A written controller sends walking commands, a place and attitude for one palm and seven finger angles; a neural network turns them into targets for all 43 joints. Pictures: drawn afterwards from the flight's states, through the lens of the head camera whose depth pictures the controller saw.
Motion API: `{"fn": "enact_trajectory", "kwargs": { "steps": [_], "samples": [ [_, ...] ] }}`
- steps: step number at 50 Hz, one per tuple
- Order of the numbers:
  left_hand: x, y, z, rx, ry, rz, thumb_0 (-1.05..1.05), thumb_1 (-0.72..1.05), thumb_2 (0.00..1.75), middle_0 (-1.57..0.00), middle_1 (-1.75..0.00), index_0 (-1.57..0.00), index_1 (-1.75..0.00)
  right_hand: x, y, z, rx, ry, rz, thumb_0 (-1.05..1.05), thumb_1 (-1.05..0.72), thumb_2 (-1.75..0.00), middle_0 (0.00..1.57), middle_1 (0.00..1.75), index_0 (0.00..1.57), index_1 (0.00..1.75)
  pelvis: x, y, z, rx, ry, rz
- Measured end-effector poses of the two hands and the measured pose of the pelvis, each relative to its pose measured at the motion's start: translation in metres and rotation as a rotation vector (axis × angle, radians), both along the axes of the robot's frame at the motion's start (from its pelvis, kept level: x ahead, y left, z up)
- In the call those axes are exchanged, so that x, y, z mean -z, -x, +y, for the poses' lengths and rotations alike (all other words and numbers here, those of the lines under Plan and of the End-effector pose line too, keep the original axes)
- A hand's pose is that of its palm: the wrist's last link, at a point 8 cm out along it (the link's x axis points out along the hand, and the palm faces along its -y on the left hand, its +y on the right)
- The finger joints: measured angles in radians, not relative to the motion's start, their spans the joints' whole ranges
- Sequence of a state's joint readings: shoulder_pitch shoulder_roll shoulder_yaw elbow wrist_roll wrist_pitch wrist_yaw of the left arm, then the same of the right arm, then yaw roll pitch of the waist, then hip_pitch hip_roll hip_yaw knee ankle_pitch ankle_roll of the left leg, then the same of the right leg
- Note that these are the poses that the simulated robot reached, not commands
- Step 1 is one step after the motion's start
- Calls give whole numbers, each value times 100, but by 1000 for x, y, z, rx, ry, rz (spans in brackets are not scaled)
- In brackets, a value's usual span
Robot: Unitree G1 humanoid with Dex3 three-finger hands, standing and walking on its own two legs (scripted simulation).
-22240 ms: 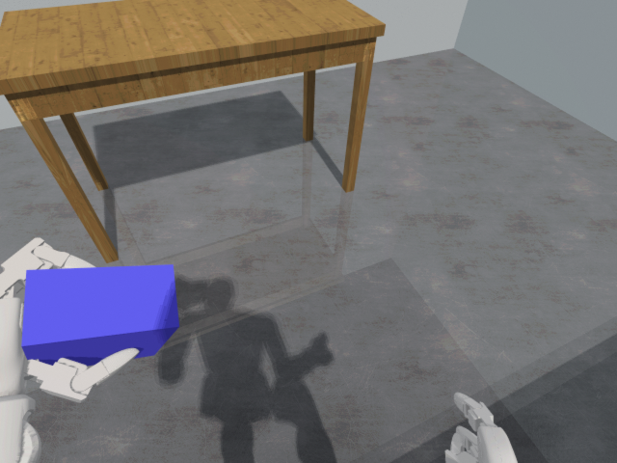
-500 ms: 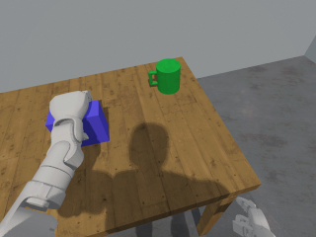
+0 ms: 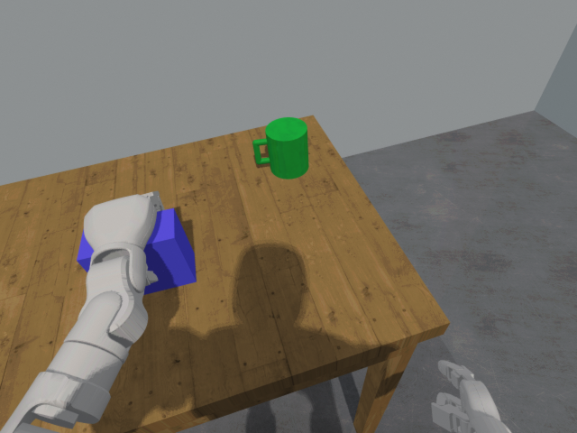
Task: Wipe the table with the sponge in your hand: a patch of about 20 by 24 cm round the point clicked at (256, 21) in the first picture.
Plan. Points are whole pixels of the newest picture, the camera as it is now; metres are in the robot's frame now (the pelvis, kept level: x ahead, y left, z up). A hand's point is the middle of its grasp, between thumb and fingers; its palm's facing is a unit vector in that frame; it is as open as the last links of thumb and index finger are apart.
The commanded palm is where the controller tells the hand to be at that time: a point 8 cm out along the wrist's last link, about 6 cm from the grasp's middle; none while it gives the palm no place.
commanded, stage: wipe back along the middle lane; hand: left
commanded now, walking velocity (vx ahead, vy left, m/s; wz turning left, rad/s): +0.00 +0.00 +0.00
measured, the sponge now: (147, 263) +0.33 +0.27 +0.05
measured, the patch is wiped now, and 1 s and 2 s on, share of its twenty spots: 0.60 0.75 0.80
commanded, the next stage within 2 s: slide across to the third lane in 1.24 s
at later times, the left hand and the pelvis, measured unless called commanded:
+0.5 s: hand (139, 264) +0.30 +0.25 +0.09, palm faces +0.05 -0.05 -1.00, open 10.2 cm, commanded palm +0.26 +0.24 +0.12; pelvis +0.00 +0.00 +0.00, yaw -1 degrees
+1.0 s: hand (137, 288) +0.26 +0.24 +0.09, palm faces +0.11 -0.11 -0.99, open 10.2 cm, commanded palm +0.21 +0.22 +0.13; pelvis +0.00 +0.01 +0.00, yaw -2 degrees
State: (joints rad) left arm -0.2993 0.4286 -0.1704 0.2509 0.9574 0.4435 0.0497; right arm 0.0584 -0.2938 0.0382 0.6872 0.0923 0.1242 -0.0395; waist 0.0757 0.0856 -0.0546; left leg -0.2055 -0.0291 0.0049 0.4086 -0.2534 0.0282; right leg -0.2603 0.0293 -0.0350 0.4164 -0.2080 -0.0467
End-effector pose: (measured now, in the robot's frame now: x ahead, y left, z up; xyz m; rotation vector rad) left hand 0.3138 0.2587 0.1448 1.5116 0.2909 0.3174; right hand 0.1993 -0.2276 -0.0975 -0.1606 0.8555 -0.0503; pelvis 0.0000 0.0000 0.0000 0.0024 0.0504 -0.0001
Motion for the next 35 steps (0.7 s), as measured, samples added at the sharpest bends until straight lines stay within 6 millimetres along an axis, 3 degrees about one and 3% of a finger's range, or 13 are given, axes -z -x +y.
{"fn": "enact_trajectory", "kwargs": {
  "steps": [18,35],
  "samples": [
    [0,21,-9,13,2,-10,0,-47,104,-67,-137,-69,-137,-1,11,-4,22,-25,-35,1,-91,-90,20,30,20,30,1,7,-4,14,-4,-17],
    [0,52,-14,5,42,-60,1,-47,104,-66,-137,-69,-137,-16,-25,15,-28,-54,-116,1,-91,-90,20,30,20,30,2,1,2,23,-1,-33]
  ]
}}
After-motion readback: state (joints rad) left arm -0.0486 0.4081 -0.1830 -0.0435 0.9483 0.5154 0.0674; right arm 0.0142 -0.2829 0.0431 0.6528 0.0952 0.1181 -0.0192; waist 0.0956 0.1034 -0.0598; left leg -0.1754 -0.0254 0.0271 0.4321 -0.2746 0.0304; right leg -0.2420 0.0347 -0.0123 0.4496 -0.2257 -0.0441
